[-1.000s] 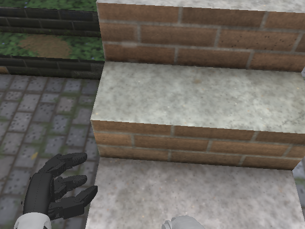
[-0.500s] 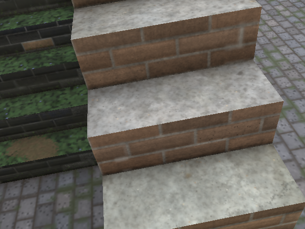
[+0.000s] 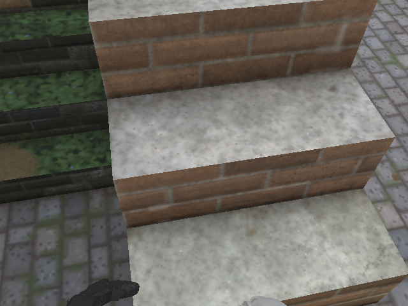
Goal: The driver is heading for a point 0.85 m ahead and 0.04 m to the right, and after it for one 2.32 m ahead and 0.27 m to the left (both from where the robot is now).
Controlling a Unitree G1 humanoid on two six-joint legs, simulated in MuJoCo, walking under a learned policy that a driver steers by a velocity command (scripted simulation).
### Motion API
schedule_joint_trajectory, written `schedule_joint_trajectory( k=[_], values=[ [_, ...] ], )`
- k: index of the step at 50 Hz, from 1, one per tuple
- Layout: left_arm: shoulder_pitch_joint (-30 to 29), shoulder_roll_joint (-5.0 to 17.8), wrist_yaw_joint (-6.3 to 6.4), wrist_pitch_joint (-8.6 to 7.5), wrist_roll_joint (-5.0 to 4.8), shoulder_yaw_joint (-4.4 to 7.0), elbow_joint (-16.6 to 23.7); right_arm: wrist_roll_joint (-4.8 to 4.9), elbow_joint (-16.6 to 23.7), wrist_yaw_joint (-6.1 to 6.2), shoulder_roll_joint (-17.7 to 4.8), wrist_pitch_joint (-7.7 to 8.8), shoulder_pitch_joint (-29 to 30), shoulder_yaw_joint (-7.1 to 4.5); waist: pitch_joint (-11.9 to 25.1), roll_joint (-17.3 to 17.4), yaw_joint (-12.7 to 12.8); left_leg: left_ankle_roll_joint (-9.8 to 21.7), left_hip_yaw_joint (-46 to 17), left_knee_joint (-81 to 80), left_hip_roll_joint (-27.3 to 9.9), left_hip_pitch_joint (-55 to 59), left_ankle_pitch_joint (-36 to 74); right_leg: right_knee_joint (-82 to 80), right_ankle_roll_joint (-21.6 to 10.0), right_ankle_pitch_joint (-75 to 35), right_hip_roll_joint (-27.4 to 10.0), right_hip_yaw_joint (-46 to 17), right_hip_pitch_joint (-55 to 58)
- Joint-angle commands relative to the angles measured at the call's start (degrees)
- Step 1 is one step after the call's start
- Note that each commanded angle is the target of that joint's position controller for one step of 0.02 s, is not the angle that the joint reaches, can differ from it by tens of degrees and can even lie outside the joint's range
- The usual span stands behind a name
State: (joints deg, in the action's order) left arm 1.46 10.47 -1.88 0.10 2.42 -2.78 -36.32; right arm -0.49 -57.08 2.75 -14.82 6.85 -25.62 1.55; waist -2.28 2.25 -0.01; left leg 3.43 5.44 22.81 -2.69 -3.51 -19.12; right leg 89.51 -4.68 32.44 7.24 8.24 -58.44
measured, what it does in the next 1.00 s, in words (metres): steps to the left: left foot 0.06 m higher, then left foot 0.18 m lower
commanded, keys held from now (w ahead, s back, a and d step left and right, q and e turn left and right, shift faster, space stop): w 1.00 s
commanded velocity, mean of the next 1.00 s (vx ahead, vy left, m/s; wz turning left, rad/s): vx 0.50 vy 0.00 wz -0.01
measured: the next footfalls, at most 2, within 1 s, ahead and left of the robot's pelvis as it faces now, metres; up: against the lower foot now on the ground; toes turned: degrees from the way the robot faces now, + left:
left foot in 0.16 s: -0.02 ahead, +0.08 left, +0.27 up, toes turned -7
left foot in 0.36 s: -0.08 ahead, +0.10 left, +0.02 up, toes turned +16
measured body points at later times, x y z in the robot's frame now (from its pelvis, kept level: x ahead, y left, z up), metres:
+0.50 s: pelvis +0.08 +0.03 +0.03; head +0.16 +0.03 +0.47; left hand +0.19 +0.30 -0.08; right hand +0.21 -0.21 -0.12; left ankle -0.04 +0.16 -0.63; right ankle +0.08 -0.02 -0.56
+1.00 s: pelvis +0.00 +0.14 -0.20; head -0.01 +0.16 +0.25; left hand +0.31 +0.37 -0.22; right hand +0.01 -0.14 -0.32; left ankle -0.02 +0.22 -0.98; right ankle +0.06 -0.01 -0.44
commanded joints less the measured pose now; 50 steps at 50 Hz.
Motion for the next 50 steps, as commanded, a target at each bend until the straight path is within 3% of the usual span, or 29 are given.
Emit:
schedule_joint_trajectory(
  k=[1, 2, 3, 5, 6, 8, 11, 13, 14, 15, 16, 18, 19, 20, 21, 22, 23, 24, 25, 27, 32, 36, 39, 40, 42, 43, 44, 47, 50],
  values=[
    [25.48, 8.45, -0.04, -0.21, -1.05, 3.66, -3.91, 3.38, 4.71, 0.78, -17.87, -1.32, -4.92, -5.41, 19.97, 0.83, 12.26, 3.95, -0.51, 17.50, -11.25, -8.58, 89.69, -17.14, -7.45, -6.74, 2.83, -6.63, 47.82],
    [29.49, 13.77, 1.05, 0.29, -1.69, 5.79, -6.18, 4.33, 8.32, -1.78, -14.02, -2.07, -2.57, -4.78, 22.87, -7.64, 11.92, 2.09, 2.43, 29.93, -2.38, -15.58, 66.15, -27.16, -10.97, 6.47, -0.91, -19.23, 48.89],
    [24.91, 13.27, 1.87, 0.19, -1.43, 6.08, -6.88, 2.04, 9.88, -2.74, -11.32, -3.09, 2.02, -4.70, 18.90, -15.15, 10.71, 1.83, 2.90, 46.87, 7.22, -25.47, 14.18, -39.33, -14.61, 19.06, -7.12, -33.48, 44.10],
    [15.46, 11.08, 2.14, 0.51, 0.78, 5.77, -5.07, -3.20, 13.94, -2.68, -5.40, -3.07, 9.13, -4.37, 8.88, -4.95, 8.72, 2.66, -12.29, 82.06, 9.52, -43.43, -5.57, -47.31, -22.82, 37.87, -16.16, -55.01, 33.25],
    [9.86, 7.61, 2.09, 0.24, 1.09, 4.95, -5.54, -4.15, 17.02, -1.09, -3.03, -4.24, 12.60, -3.76, -1.73, -0.70, 6.02, 3.19, -13.41, 84.28, 7.91, -46.06, -8.96, -49.47, -18.43, 33.47, -17.62, -52.87, 20.57],
    [3.08, 1.05, 4.30, -1.42, 2.30, 4.20, -7.28, -3.88, 16.99, 0.64, -2.38, -5.20, 6.62, -3.78, -6.33, 6.71, -1.59, 0.10, -16.93, 78.80, 5.01, -36.62, -13.15, -42.34, -10.25, 14.11, -16.40, -35.16, 4.15],
    [-2.57, 1.01, 4.94, -1.36, 1.77, 4.55, -7.76, -2.29, 14.79, -0.66, -3.64, -5.76, -2.27, -4.57, 2.17, 0.59, -6.75, -2.31, -19.40, 69.75, 2.56, -30.40, -12.50, -38.50, -11.46, 11.01, -17.35, -32.97, 5.23],
    [1.00, 2.14, 4.88, -2.16, 3.21, 4.85, -8.56, -0.42, 12.52, -1.51, -3.19, -4.73, -5.90, -4.30, 1.61, 6.88, -6.38, 1.00, -15.24, 43.39, 1.83, -26.59, -18.30, -27.28, -10.22, 8.47, -13.45, -24.81, 10.82],
    [-2.23, 0.61, 4.70, -2.15, 3.76, 4.28, -7.64, -0.22, 9.28, -1.88, -2.99, -3.16, -12.74, -4.16, -2.02, 15.34, -11.67, 3.07, -11.33, 14.12, 0.19, -19.50, -11.96, -11.60, -4.12, -2.70, -4.22, -7.47, 10.53],
    [-0.94, 3.82, 3.17, -2.14, 5.02, 5.75, -7.78, -0.48, 5.30, -2.26, -5.23, -0.50, -18.12, -4.94, -5.15, 25.65, -13.10, 6.68, -15.86, -9.47, -6.61, -6.32, 22.65, 8.80, -0.33, -1.86, 2.17, 8.11, 3.60],
    [3.33, 4.87, 2.42, -2.17, 4.50, 6.72, -10.05, -1.11, 4.70, -2.98, 0.87, 0.52, -7.59, -2.93, -7.59, 11.10, -5.98, 3.41, 0.32, -21.32, -1.35, -1.14, 40.93, 17.42, -3.39, 4.06, 1.58, 3.83, 2.17],
    [7.69, 4.88, 1.17, -0.09, 2.55, 6.62, -4.28, -3.38, 6.39, -4.43, 2.23, 0.13, 2.18, -2.04, 0.95, -5.79, 4.51, -0.81, 7.68, -33.87, -5.65, 11.23, 69.25, 23.72, -4.67, 14.62, 5.93, 3.48, 7.82],
    [11.49, 7.29, 0.21, 0.09, -0.58, 6.73, 0.22, -3.39, 12.29, -3.33, -2.17, 0.75, 13.44, -2.11, 7.38, -8.16, 13.75, -2.46, 7.80, -23.00, -6.77, 15.11, 97.29, 10.19, -3.79, 18.01, 6.91, 1.45, 12.56],
    [10.59, 6.11, 0.53, -2.62, -3.07, 4.07, 5.03, -4.18, 15.83, -0.63, -20.61, 3.59, 21.65, -8.03, 9.77, 5.50, 17.99, -0.37, 2.92, 14.69, -12.47, 26.84, 136.32, -23.88, -0.25, 24.16, 4.21, 0.25, 7.04],
    [30.56, 5.49, 2.18, -4.28, -3.93, 3.96, -0.54, -1.33, 16.32, 1.84, -27.93, 2.41, 24.81, -12.01, 22.97, 4.78, 28.52, -0.72, 2.96, 37.33, -13.51, 26.75, 124.14, -53.66, -3.70, 4.43, 0.07, -11.23, 24.25],
    [24.27, 10.66, 3.54, -3.90, 0.25, 6.53, -9.08, 8.02, 17.68, 0.39, -19.52, 0.22, 13.83, -10.73, 25.94, -22.58, 15.69, -7.45, 0.13, 51.11, 0.83, -26.31, 40.67, -46.03, -10.42, -31.63, -4.56, -18.14, 72.01],
    [22.96, 10.68, 4.49, -2.42, -4.38, 6.72, -12.35, 5.30, 19.37, -3.57, -7.96, -1.64, 15.23, -5.36, 31.15, -37.00, 7.30, -5.80, -5.09, 47.18, 9.65, -33.13, -1.91, -37.24, -12.35, -49.77, -6.49, -31.77, 71.68],
    [25.10, 8.90, 6.04, -0.57, -2.47, 6.80, -12.64, 2.26, 16.67, -5.69, -8.89, -1.38, 18.69, -6.29, 24.91, -17.62, 9.95, -0.32, -17.98, 53.47, 7.56, -39.30, -1.70, -32.34, -12.82, -33.45, -8.53, -33.42, 71.14],
    [24.96, 8.91, 7.35, -0.69, -0.54, 6.76, -11.65, -0.98, 15.75, -5.65, -8.79, -1.49, 17.93, -6.81, 21.06, -14.79, 11.08, -0.63, -19.08, 68.96, 9.74, -46.10, -10.63, -28.37, -14.61, -26.50, -11.03, -36.12, 64.69],
    [15.55, 4.24, 8.14, -2.51, 0.27, 4.64, -11.38, -3.08, 17.52, -3.87, -3.08, -2.85, 19.15, -5.18, 8.21, -6.33, 4.19, -3.86, -16.34, 78.10, 9.47, -50.24, -8.96, -34.74, -11.30, -20.71, -13.42, -37.15, 41.01],
    [26.27, 4.49, 8.97, -7.36, 2.28, 6.20, -16.90, -0.04, 23.71, -2.69, -2.26, -4.61, 33.03, -3.74, 5.35, -6.46, 13.42, -6.32, -16.54, 64.37, 8.41, -56.75, -28.97, -29.48, -10.74, -38.95, -13.06, -42.51, 48.36],
    [14.45, 4.66, 8.25, -7.68, 1.50, 6.98, -13.47, -0.01, 20.27, -2.31, -3.27, -5.24, 18.38, -4.61, 11.46, -4.26, 2.06, -5.11, -11.10, 61.48, 7.99, -31.50, -10.98, -20.73, -8.20, -36.24, -12.73, -38.84, 24.47],
    [-0.67, 4.38, 7.92, -6.38, 1.47, 6.52, -9.45, 1.12, 14.41, -1.36, -1.83, -4.51, -3.78, -4.01, 12.53, 4.34, -14.85, -3.37, -1.01, 27.16, 4.62, 9.43, 25.80, -2.42, 0.90, -15.61, -2.36, -18.15, -8.91],
    [1.76, 3.05, 7.42, -4.72, 2.35, 6.76, -10.25, 1.72, 12.16, -1.27, -0.64, -4.20, -4.33, -3.29, 11.09, 9.34, -13.29, -3.12, 1.45, 12.33, 1.88, 16.66, 43.64, 12.15, 2.57, 18.51, 1.97, -10.85, -15.87],
    [5.06, 2.55, 7.84, -2.17, 0.95, 6.94, -8.67, 1.37, 14.90, -4.64, 2.66, -3.97, 8.37, -0.81, 4.82, 0.18, -4.18, -2.64, 0.75, -4.20, -0.70, 10.71, 59.77, 23.14, 3.49, 27.11, 3.65, -6.13, -11.59],
    [-1.70, 5.34, 7.88, -2.25, 0.54, 8.03, -6.27, 2.88, 13.00, -5.63, 2.92, -2.95, -0.83, -0.78, 7.19, -4.52, -12.25, -0.67, 0.56, -15.19, -2.30, 9.81, 77.03, 23.87, 3.05, 33.12, 5.22, -4.20, -2.64],
    [-14.94, 3.55, 8.13, -2.00, 0.78, 6.78, -2.45, 2.95, 8.21, -5.59, -0.65, -3.03, -8.06, -1.41, 5.82, -5.61, -18.94, 2.14, 1.03, -28.07, -5.87, -0.24, 85.15, 29.53, 2.18, 27.56, 4.41, -0.54, 11.75],
    [-13.12, -9.68, 7.39, 2.29, -6.27, 3.11, 2.43, 0.98, 7.88, -4.12, -6.46, -5.33, -1.66, -1.45, 11.42, -4.95, -4.56, 3.75, -9.12, -16.21, -13.33, 6.77, 105.66, 54.55, 8.65, 24.36, 6.09, 7.68, 0.44],
    [-26.77, -21.15, 11.92, 4.02, -5.07, -1.27, 13.05, -1.53, 9.51, -4.26, -1.55, -8.47, 1.66, 3.21, -1.37, 15.15, -2.85, 6.20, -11.31, -14.07, -15.92, -3.87, 97.31, 88.11, 10.28, 25.35, 6.33, 6.97, -20.86]
  ],
)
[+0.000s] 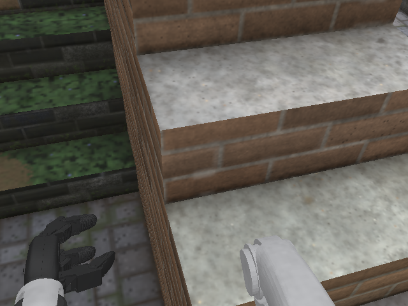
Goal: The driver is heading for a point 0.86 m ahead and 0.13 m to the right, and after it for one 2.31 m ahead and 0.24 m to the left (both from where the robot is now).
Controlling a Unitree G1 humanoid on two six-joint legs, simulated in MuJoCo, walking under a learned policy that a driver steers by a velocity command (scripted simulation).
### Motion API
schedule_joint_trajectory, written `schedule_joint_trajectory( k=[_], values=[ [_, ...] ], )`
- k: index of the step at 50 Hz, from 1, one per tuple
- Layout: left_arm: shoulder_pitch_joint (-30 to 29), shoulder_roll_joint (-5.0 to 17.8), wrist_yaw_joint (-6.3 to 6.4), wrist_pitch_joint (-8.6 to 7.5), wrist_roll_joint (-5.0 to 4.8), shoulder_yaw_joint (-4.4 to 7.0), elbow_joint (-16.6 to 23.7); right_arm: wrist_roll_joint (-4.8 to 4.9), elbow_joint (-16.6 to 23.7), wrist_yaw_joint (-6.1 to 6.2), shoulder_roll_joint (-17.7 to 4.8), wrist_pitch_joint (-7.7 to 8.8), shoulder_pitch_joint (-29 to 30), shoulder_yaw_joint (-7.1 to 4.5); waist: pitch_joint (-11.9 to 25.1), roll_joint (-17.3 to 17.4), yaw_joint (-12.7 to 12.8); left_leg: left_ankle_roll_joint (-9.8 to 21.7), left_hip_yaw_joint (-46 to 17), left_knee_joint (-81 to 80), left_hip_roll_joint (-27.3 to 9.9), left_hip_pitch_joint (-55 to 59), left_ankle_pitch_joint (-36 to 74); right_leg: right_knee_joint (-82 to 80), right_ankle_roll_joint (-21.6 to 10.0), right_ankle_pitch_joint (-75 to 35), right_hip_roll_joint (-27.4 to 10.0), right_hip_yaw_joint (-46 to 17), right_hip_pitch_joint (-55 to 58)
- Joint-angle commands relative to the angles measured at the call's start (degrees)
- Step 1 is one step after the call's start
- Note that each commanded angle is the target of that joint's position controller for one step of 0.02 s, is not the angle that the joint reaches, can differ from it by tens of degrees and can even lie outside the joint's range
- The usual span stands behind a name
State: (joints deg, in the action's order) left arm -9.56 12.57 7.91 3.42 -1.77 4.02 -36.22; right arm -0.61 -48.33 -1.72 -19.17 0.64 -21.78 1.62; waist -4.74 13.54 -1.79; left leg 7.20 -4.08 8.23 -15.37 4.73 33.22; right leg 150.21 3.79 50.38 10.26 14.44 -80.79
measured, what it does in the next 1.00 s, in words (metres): goes down, backwards: left foot 0.62 m lower, then right foot 0.61 m higher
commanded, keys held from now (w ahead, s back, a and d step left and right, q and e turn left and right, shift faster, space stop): w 1.00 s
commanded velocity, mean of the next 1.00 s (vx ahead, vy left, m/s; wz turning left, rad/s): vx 0.50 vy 0.00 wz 0.00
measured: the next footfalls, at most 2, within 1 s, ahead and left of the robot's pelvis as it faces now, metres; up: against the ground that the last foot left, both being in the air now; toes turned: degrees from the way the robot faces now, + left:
left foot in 0.04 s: -0.09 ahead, +0.09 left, -0.62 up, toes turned -10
right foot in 0.12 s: +0.07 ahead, -0.11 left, +0.00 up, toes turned +6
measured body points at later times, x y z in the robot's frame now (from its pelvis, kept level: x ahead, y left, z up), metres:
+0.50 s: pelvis -0.23 +0.04 -0.12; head -0.17 +0.12 +0.32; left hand +0.01 +0.28 -0.21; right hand -0.08 -0.25 -0.19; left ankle -0.21 +0.07 -0.83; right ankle -0.06 -0.11 -0.48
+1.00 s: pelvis -0.26 +0.15 -0.21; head -0.21 +0.19 +0.23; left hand -0.12 +0.35 -0.35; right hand -0.27 -0.12 -0.33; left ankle -0.38 +0.19 -0.96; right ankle -0.09 +0.04 -0.61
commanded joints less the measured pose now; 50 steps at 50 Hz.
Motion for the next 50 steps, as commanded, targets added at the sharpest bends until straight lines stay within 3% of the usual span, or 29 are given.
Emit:
schedule_joint_trajectory(
  k=[1, 3, 4, 6, 7, 8, 10, 11, 12, 14, 21, 23, 25, 26, 27, 28, 29, 30, 31, 32, 33, 34, 37, 38, 42, 44, 45, 46, 50],
  values=[
    [-11.20, -21.67, 2.92, 1.69, -0.39, -8.00, 12.70, -0.33, 1.43, -0.64, 3.35, -2.78, 0.54, 4.39, -3.77, 2.29, 2.35, -0.67, -4.58, 4.36, -1.17, -11.84, 50.01, 33.96, 3.35, 8.44, 5.78, 1.70, -8.22],
    [-2.80, -19.85, 2.45, 2.73, 2.23, -6.63, 12.57, 2.22, -1.95, -2.85, 5.46, -1.64, 1.84, 6.38, -7.38, 3.24, 8.07, -13.98, -1.23, 14.93, 7.24, -24.81, 64.17, 42.06, 1.39, -1.24, 1.37, 6.02, -8.28],
    [-4.83, -26.48, -1.54, -0.95, 2.63, -10.70, 17.26, 0.46, -8.65, -1.22, 4.37, 0.99, -14.38, 3.38, -17.96, 44.40, -2.19, -13.99, -7.76, -3.09, 8.96, -50.06, 63.02, 48.38, -0.48, 0.35, -3.70, 10.62, 1.42],
    [-10.07, -17.33, -0.89, -1.08, 1.53, -6.93, 15.66, 1.84, -11.06, 1.92, 4.23, -0.08, -8.09, 0.78, -15.91, 15.50, 5.50, -5.94, -8.24, 4.36, -0.41, -28.25, 83.93, 58.59, -6.09, 7.62, -5.74, -1.13, -14.64],
    [-26.54, -11.63, -3.95, -0.17, 1.16, -5.17, 16.93, -1.03, -7.17, 2.53, -0.57, 0.09, -6.14, -1.77, -10.33, 14.61, -6.05, 1.09, -38.59, -24.61, -12.79, -53.20, 6.50, 65.34, -4.54, -0.27, -8.20, -10.33, -1.15],
    [-24.32, -10.45, -2.14, 2.09, 2.48, -4.45, 23.44, 0.60, -6.27, 3.33, -7.58, 0.17, 4.62, -3.49, -18.56, 7.85, 3.32, 1.15, -29.03, -30.01, -17.32, -42.01, 2.65, 68.50, -3.47, -1.41, -7.21, -11.73, -8.95],
    [-16.78, -14.32, -2.71, 4.35, 2.66, -4.58, 16.81, 5.64, -3.37, 3.41, -0.25, -0.94, 4.82, -1.48, -10.50, -8.80, 3.82, -5.46, -2.37, -3.04, 0.47, -16.23, 43.48, 42.53, -6.83, 0.06, -4.78, 2.22, -15.31],
    [-15.54, -15.53, -3.63, 3.00, 2.40, -4.59, 19.12, 3.54, -0.30, 4.87, -2.87, -1.79, 2.53, -2.35, 1.27, -15.30, 2.81, -2.36, -0.90, 0.78, -0.63, -11.30, 49.31, 27.71, -6.48, -0.23, -3.00, -0.82, -2.66],
    [-11.40, -14.61, -2.52, 2.30, 1.07, -4.57, 21.26, 0.37, 3.53, 4.26, -8.50, -1.71, 7.25, -4.14, 5.79, -8.81, 5.51, 2.41, -1.08, -5.96, -5.63, -15.78, 34.74, 28.85, -6.34, 1.24, -1.88, -6.28, 7.28],
    [-9.54, -14.23, -1.37, 4.28, 2.65, -5.27, 16.64, 2.79, 4.95, 3.14, -0.91, -2.89, 7.93, -1.75, 2.49, -10.25, 5.38, 5.39, 6.35, -6.50, -1.02, -15.24, 31.33, 29.33, -6.06, 1.38, 2.08, -1.59, 5.80],
    [21.82, -3.76, 1.83, 4.25, 1.81, -6.13, 3.88, 7.88, 6.92, 4.96, -1.72, -6.38, 16.98, -0.71, 10.06, -7.28, 17.14, -5.36, 23.41, 0.93, -0.26, -4.40, 28.85, -35.24, -12.07, 5.13, 7.41, -14.13, 29.95],
    [-11.60, 2.21, 4.31, -0.17, 2.22, -4.64, 16.15, 9.76, 10.20, 2.54, -1.72, -9.48, -0.74, -1.41, 10.34, -66.52, 5.14, -2.29, 1.53, 59.87, 6.93, 7.94, -29.72, -96.15, -23.04, 16.03, -15.38, -56.53, -9.48],
    [-50.52, -7.42, 4.48, -4.90, 5.49, -4.62, 28.31, 3.08, -0.13, 1.68, -1.23, -7.94, -37.02, -4.03, 35.00, -43.70, -22.37, 9.47, -32.01, 95.94, -3.33, 25.44, -58.88, -72.48, -18.47, -18.57, -23.14, -49.77, -26.20],
    [-51.43, -14.47, 4.57, -5.43, 4.89, -4.97, 26.71, 3.82, -1.59, 0.08, -5.57, -6.68, -34.74, -4.91, 28.21, -24.16, -24.17, 14.55, -32.62, 85.79, -9.59, 25.97, -49.30, -53.98, -12.34, -21.13, -22.47, -42.22, -34.36],
    [-29.11, -13.08, 5.74, -4.37, 3.48, -4.41, 17.86, 4.75, 4.32, -0.12, -5.42, -6.24, -18.02, -2.65, 21.25, -8.86, -16.14, 12.06, -29.49, 38.70, -13.03, 8.54, -45.36, -53.76, -1.70, -21.14, -18.07, -33.12, -12.35],
    [-1.08, -6.39, 1.83, -4.21, -4.41, -2.77, 5.46, 3.90, 1.16, 2.09, -3.26, -4.53, -5.57, -1.46, 17.93, 17.11, -5.21, 1.43, -4.00, 16.98, -5.74, -8.18, -45.18, -36.24, 1.82, -13.61, -17.11, -22.16, 12.50],
    [15.38, -7.73, 3.61, -1.19, 7.16, -1.42, -0.19, 6.02, 4.28, 1.95, 2.03, -4.11, 4.71, -0.06, 20.59, 21.78, 1.23, -0.79, 6.53, 10.41, 2.27, -5.22, -20.29, -33.60, -1.68, -9.96, -11.47, -10.38, 26.59],
    [16.13, -4.26, 1.95, 1.95, 7.48, -0.52, -1.28, 3.99, -0.43, 1.53, 3.90, -4.20, -11.76, 0.65, 22.05, 12.00, -6.53, 0.30, 12.07, 6.85, 2.10, -6.89, -47.59, -22.62, -4.72, -5.82, -12.06, -8.19, 37.02],
    [2.45, -7.43, -2.66, -1.29, -1.61, -3.37, 6.07, -3.93, -1.02, 0.88, 8.25, -4.95, -17.90, 2.12, 7.44, 8.45, -7.62, -2.22, 13.71, 1.95, -0.93, -15.46, -54.56, -16.00, 2.59, -9.16, -16.23, -10.50, 33.88],
    [-6.25, 0.05, -2.77, -0.24, -0.26, -2.15, 10.25, -0.08, -6.56, -2.30, -4.61, -8.03, -26.14, -2.63, -1.73, 29.02, -8.90, -8.05, 12.16, 4.42, 7.80, -8.03, -67.26, -33.79, 1.37, -2.36, -12.50, 7.87, 13.45],
    [-20.12, 7.60, -3.34, -2.37, -0.94, -0.01, 14.98, 0.84, -9.78, -2.52, -3.20, -6.32, -48.60, -2.33, -4.22, 27.92, -27.12, -5.38, 8.06, -0.39, 3.81, -13.35, -79.42, -37.45, -3.57, 6.40, -16.53, 4.02, 27.66],
    [-1.71, 6.73, -3.74, -2.47, -3.24, 0.01, 3.92, -1.80, -12.92, -0.68, -2.54, -5.80, -33.92, 1.82, 10.90, 24.43, -15.12, -12.49, 20.74, 24.48, 4.28, 24.18, -40.21, -28.48, -0.36, 5.58, -19.32, -4.35, 14.75],
    [-21.67, 1.72, -2.10, 0.36, -3.33, -3.48, 5.85, -0.95, -13.66, 3.25, -17.02, -9.16, -52.94, -3.31, -5.66, 23.38, -32.50, -10.26, -2.87, 8.92, -2.54, 20.59, -81.94, -3.57, 1.09, 13.84, -14.00, 0.80, -21.69],
    [-19.70, -7.55, -2.94, -0.22, -3.17, -6.00, 3.89, -2.69, -13.08, 3.28, -9.86, -9.07, -39.38, 0.67, -11.55, 28.29, -25.72, -12.22, -1.50, 12.46, 2.48, 13.00, -72.71, 0.09, 5.35, 9.44, -12.64, 1.45, -29.04],
    [3.31, -6.55, -5.20, -5.84, -1.64, -6.77, -1.70, -4.14, 0.74, 4.41, 1.71, -7.88, -1.75, 4.24, 7.80, 4.27, -3.82, -3.09, -9.42, 9.32, -0.55, -6.77, -68.96, -18.05, 9.85, -15.88, -17.45, -3.29, -1.52],
    [22.37, -1.30, -5.25, -6.40, -2.01, -5.44, -7.20, -0.82, 1.12, 5.94, -9.15, -3.90, 3.21, 0.77, 11.63, -10.96, 4.13, -2.32, -10.55, 9.67, -3.36, -3.82, -69.27, -24.93, 9.40, -42.20, -18.03, -6.76, 0.70],
    [21.08, -1.35, -5.46, -6.05, -1.86, -6.03, -6.28, 0.39, 0.65, 6.93, -11.11, -3.84, 3.88, -0.33, 8.71, -11.78, 4.77, -2.06, -9.42, 8.06, -2.83, -2.37, -69.06, -32.30, 9.03, -45.01, -19.61, -8.36, -2.60],
    [6.63, -0.63, -4.71, -4.65, -3.67, -5.88, -2.03, -0.41, -3.54, 5.59, -3.08, -1.95, -13.69, 1.29, 4.07, -13.94, -9.37, -4.06, -16.12, 3.58, 0.06, -11.82, -62.69, -33.86, 7.24, -43.67, -20.70, -8.98, 8.89],
    [14.09, -1.12, -7.75, -7.06, -2.97, -5.63, 0.60, 1.07, -3.38, 7.80, -9.97, -2.14, -7.40, -2.14, 7.87, -17.12, -0.42, -2.38, -15.87, 8.05, -1.36, 7.51, -53.13, -40.86, 8.02, -49.70, -18.35, -8.97, -5.62]
  ],
)
Over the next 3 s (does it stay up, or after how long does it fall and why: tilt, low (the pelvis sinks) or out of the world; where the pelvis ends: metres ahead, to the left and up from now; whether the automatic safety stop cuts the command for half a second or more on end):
stays up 0.23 0.41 -0.21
